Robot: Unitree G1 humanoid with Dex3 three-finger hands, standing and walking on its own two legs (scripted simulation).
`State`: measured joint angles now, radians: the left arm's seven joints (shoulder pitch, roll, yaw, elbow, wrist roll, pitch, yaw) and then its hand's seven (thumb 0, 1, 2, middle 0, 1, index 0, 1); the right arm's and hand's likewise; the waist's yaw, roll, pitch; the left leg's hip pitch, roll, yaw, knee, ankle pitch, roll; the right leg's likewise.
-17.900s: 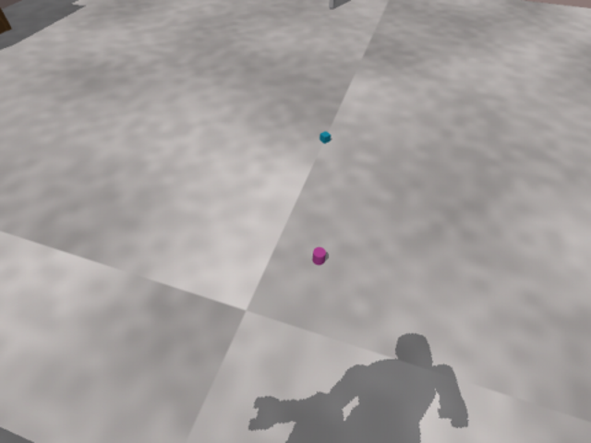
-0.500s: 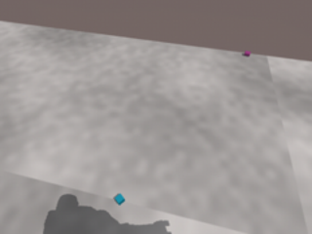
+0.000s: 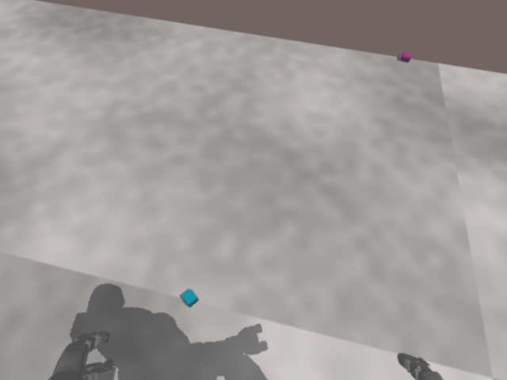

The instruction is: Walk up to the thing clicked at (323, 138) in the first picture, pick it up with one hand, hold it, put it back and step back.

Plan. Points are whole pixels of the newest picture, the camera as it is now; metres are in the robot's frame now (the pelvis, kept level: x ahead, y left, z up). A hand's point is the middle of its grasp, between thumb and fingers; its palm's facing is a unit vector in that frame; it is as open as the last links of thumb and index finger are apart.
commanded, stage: rise first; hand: left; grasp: from above
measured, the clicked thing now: (190, 298) +0.43 +0.22 -0.75
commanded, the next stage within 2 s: none
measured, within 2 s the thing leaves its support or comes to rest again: neither
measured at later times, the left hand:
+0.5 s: hand out of the picture +0.14 +0.26 -0.22, palm faces -0.12 -0.85 -0.51, open 12.4 cm
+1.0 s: hand (129, 358) +0.19 +0.29 -0.36, palm faces -0.31 -0.50 -0.80, open 12.6 cm
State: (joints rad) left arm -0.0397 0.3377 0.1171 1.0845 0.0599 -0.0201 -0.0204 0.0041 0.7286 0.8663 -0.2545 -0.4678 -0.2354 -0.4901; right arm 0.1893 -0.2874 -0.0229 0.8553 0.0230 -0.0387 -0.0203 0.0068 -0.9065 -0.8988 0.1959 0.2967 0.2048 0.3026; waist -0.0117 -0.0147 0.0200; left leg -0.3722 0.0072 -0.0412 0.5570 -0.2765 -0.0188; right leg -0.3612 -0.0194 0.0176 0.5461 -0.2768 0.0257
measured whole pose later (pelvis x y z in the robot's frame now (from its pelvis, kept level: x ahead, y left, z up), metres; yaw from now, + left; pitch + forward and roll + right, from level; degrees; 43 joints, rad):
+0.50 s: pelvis +0.00 +0.01 -0.07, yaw +0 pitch +17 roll -2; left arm 0.19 0.28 0.14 0.55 0.27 0.25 0.08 0.00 -0.25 0.69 -0.40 -0.74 -0.38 -0.76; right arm 0.21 -0.23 -0.04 0.58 0.00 -0.09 0.00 0.01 -0.90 -0.89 0.20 0.30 0.21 0.30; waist -0.02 0.00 -0.11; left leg -0.87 0.01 -0.05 1.10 -0.52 -0.01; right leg -0.84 -0.01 0.01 1.05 -0.51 0.04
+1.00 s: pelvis -0.04 +0.00 -0.20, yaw -1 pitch +31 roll -2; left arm -0.18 0.32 0.09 0.80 0.62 0.24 0.35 0.00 -0.27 0.73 -0.34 -0.80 -0.34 -0.81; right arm 0.08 -0.27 -0.03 0.67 -0.02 -0.14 -0.02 0.01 -0.89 -0.89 0.20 0.30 0.21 0.30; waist -0.02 0.01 -0.21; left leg -1.53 0.00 -0.08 1.64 -0.66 -0.04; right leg -1.51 0.00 0.01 1.62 -0.66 0.03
